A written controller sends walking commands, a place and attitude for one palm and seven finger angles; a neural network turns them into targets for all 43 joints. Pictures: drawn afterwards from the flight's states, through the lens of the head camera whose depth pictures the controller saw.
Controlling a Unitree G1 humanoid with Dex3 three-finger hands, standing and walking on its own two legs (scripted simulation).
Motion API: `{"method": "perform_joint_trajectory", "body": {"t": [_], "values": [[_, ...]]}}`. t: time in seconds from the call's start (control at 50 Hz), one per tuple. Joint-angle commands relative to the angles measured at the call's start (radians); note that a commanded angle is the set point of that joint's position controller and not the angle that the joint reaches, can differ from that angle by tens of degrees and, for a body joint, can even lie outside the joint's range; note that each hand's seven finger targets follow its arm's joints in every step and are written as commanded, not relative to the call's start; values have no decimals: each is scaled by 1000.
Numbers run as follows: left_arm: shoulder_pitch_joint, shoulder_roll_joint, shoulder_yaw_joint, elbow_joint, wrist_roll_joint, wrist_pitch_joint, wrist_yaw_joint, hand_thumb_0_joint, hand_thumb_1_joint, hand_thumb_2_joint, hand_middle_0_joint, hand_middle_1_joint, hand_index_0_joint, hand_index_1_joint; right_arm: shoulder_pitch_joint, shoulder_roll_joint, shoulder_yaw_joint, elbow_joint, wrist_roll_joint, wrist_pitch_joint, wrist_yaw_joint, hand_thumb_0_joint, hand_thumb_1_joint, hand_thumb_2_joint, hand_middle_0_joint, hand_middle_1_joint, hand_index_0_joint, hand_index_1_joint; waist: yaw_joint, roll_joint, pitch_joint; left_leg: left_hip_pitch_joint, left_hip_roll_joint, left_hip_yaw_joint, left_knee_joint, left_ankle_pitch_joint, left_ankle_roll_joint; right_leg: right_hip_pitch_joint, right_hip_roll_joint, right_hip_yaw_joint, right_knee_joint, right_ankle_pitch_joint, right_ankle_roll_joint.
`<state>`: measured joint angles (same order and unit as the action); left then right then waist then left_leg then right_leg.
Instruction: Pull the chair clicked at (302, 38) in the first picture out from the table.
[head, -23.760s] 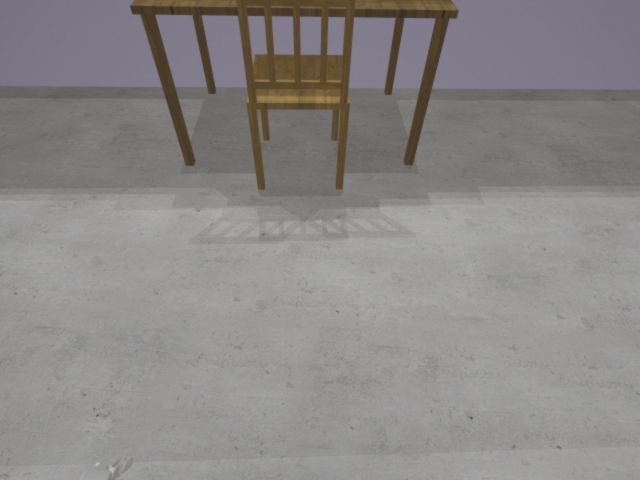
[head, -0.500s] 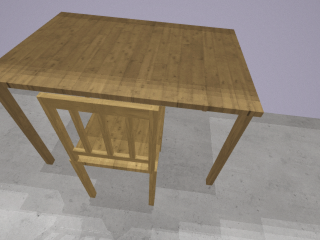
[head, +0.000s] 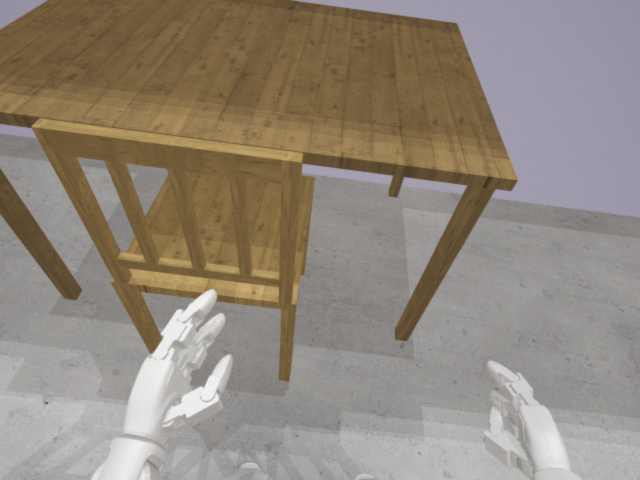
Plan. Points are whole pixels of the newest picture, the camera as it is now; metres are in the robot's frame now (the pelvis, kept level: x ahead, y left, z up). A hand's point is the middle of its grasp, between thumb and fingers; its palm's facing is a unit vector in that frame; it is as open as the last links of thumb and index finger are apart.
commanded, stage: raise the hand toward the chair's back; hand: left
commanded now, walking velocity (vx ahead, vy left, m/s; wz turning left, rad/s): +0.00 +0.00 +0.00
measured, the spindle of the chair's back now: (189, 222) +0.54 +0.24 -0.05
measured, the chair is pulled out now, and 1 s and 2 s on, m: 0.00 0.00 0.00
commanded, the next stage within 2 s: aim the fingers beside a spindle in 1.72 s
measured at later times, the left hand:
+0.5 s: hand (191, 387) +0.23 +0.16 +0.01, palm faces -0.04 -1.00 +0.02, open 13.2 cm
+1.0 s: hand (164, 379) +0.24 +0.19 +0.01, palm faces -0.06 -1.00 -0.04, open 16.7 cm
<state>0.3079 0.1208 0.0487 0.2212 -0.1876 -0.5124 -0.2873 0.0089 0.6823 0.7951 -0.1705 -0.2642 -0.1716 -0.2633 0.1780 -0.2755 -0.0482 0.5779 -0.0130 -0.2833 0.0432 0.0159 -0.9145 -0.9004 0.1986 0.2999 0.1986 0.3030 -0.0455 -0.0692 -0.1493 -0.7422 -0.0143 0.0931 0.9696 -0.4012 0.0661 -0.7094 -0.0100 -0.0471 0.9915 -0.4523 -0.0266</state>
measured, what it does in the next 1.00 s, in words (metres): stands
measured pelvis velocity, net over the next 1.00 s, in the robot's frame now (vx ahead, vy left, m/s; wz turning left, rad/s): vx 0.01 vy -0.01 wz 0.03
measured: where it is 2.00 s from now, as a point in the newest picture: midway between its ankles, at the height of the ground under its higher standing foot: outside the picture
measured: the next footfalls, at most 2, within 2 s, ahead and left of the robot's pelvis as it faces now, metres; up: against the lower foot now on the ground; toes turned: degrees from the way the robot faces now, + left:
none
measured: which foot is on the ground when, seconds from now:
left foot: down 0.00-1.00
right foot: down 0.00-1.00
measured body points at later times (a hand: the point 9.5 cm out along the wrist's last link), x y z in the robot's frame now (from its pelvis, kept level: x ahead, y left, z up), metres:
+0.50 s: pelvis +0.01 -0.03 -0.03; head +0.08 -0.03 +0.41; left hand +0.23 +0.21 +0.01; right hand +0.17 -0.25 -0.13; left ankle +0.05 +0.08 -0.68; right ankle +0.02 -0.11 -0.68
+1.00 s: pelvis +0.01 -0.01 -0.02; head +0.08 +0.00 +0.42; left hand +0.23 +0.24 +0.02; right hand +0.22 -0.23 -0.09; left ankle +0.05 +0.08 -0.68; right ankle +0.02 -0.11 -0.68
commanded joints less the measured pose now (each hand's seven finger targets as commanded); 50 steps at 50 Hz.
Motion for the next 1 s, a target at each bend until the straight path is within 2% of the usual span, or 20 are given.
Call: {"method": "perform_joint_trajectory", "body": {"t": [0.0, 0.04, 0.1, 0.12, 0.16, 0.22, 0.24, 0.28, 0.32, 0.36, 0.42, 0.48, 0.52, 0.58, 0.64, 0.7, 0.74, 0.8, 0.88, 0.98], "values": [[200, 198, 167, -263, -29, -100, -12, 0, 433, 700, -153, -227, -153, -227, -124, -101, -41, -246, 11, 37, 21, 0, -900, -900, 200, 300, 200, 300, 155, 193, -124, -31, 4, -102, -40, 21, -74, -72, 9, 11, 43, 52, -45], [57, 217, 161, -446, -56, -96, 15, 0, 387, 680, -149, -219, -149, -219, -105, -103, -39, -273, 12, 47, 6, 0, -900, -900, 200, 300, 200, 300, 118, 237, -170, -25, 18, -140, -22, -63, -60, -123, 19, 32, 39, -21, -40], [-67, 220, 116, -667, -82, -131, 24, 0, 317, 650, -142, -208, -142, -208, -49, -87, -14, -261, 12, 31, -38, 0, -900, -900, 200, 300, 200, 300, 39, 267, -236, 17, 22, -162, 48, -46, -35, -150, 26, 54, 3, -39, -29], [-141, 194, 62, -701, -88, -141, 9, 0, 293, 640, -139, -205, -139, -205, -50, -91, -2, -245, 8, 19, -49, 0, -900, -900, 200, 300, 200, 300, -8, 226, -223, -7, 27, -180, 67, -100, -29, -199, 33, 59, 2, -93, -19], [-103, 159, -8, -635, -93, -137, -41, 0, 247, 620, -135, -197, -135, -197, -27, -99, 13, -203, 18, -15, -79, 0, -900, -900, 200, 300, 200, 300, -36, 156, -165, -48, 29, -176, 114, -105, -16, -206, 33, 78, -40, -139, -12], [-83, 194, 3, -410, -99, -40, -135, 0, 177, 590, -128, -186, -128, -186, -7, -115, 25, -150, 36, -41, -110, 0, -900, -900, 200, 300, 200, 300, -64, 44, -89, -156, 33, -164, 159, -129, -11, -203, 31, 106, -91, -215, 1], [-91, 213, 16, -364, -95, 6, -159, 0, 153, 580, -125, -183, -125, -183, -4, -114, 26, -146, 44, -39, -117, 0, -900, -900, 200, 300, 200, 300, -62, 24, -83, -189, 33, -156, 162, -142, -11, -191, 22, 116, -107, -248, 7], [-72, 279, 106, -307, -96, 107, -179, 0, 107, 560, -121, -175, -121, -175, -25, -115, 24, -153, 51, -27, -126, 0, -900, -900, 200, 300, 200, 300, -19, 17, -136, -208, 25, -147, 150, -122, -14, -126, 6, 130, -123, -256, 10], [3, 346, 239, -286, -115, 198, -166, 0, 60, 540, -116, -168, -116, -168, -58, -103, 16, -175, 52, -9, -127, 0, -900, -900, 200, 300, 200, 300, 67, 48, -237, -173, 15, -138, 126, -42, -22, -11, 0, 138, -113, -184, 5], [52, 318, 295, -393, -161, 233, -124, 0, 13, 520, -111, -161, -111, -161, -76, -64, 14, -207, 49, 7, -119, 0, -900, -900, 200, 300, 200, 300, 112, 54, -337, -120, 8, -133, 107, 83, -28, 124, -13, 141, -99, 1, 11], [94, 298, 339, -459, -182, 197, -39, 0, -57, 490, -104, -150, -104, -150, -73, -28, 11, -195, 38, 15, -103, 0, -900, -900, 200, 300, 200, 300, 134, 92, -347, -90, 15, -140, 87, 181, -42, 181, -13, 125, -60, 238, 22], [109, 234, 249, -438, -132, 115, -10, 0, -127, 460, -97, -139, -97, -139, -46, -24, -3, -157, 31, 16, -87, 0, -900, -900, 200, 300, 200, 300, 77, 77, -231, -83, 23, -136, 78, 194, -39, 84, -6, 92, -47, 297, 25], [81, 206, 190, -352, -103, 81, -34, 0, -173, 440, -93, -131, -93, -131, -38, -39, -8, -141, 28, 19, -85, 0, -900, -900, 200, 300, 200, 300, 30, 8, -137, -140, 25, -143, 99, 147, -34, 11, -7, 105, -52, 248, 40], [60, 208, 148, -298, -110, 45, -105, 0, -243, 410, -86, -120, -86, -120, -15, -73, -14, -138, 41, 5, -92, 0, -900, -900, 200, 300, 200, 300, -1, 7, -118, -169, 20, -134, 115, 65, -29, -33, -14, 128, -89, 101, 40], [22, 280, 208, -372, -148, 25, -148, 0, -313, 380, -79, -109, -79, -109, 0, -95, -17, -150, 45, -14, -101, 0, -900, -900, 200, 300, 200, 300, 19, 81, -230, -107, 21, -127, 112, 101, -24, 6, -7, 125, -81, 101, 23], [10, 322, 270, -476, -166, 1, -119, 0, -383, 350, -72, -98, -72, -98, 4, -88, -18, -151, 42, -29, -104, 0, -900, -900, 200, 300, 200, 300, 50, 153, -337, 2, 25, -130, 83, 195, -23, 44, 9, 78, -43, 197, 5], [18, 313, 278, -497, -164, -2, -85, 0, -430, 330, -67, -91, -67, -91, 0, -81, -18, -141, 39, -26, -101, 0, -900, -900, 200, 300, 200, 300, 55, 179, -334, 54, 26, -136, 66, 237, -26, 22, 21, 39, -23, 233, -4], [24, 270, 242, -431, -144, 22, -50, 0, -500, 300, -60, -80, -60, -80, -18, -80, -13, -138, 39, -12, -94, 0, -900, -900, 200, 300, 200, 300, 38, 176, -241, 49, 29, -146, 39, 194, -31, -39, 26, 6, -31, 174, -5], [17, 248, 187, -306, -108, 104, -77, 0, -500, 300, -60, -80, -60, -80, -19, -92, -4, -155, 44, 14, -92, 0, -900, -900, 200, 300, 200, 300, 16, 122, -150, 4, 29, -153, 6, 109, -31, -66, 26, -1, -70, 104, 1], [-53, 299, 225, -363, -126, 127, -111, 0, -500, 300, -60, -80, -60, -80, -11, -102, 10, -191, 44, 18, -100, 0, -900, -900, 200, 300, 200, 300, 27, 125, -216, 54, 27, -159, -12, 133, -30, -16, 27, -4, -80, 128, -2]]}}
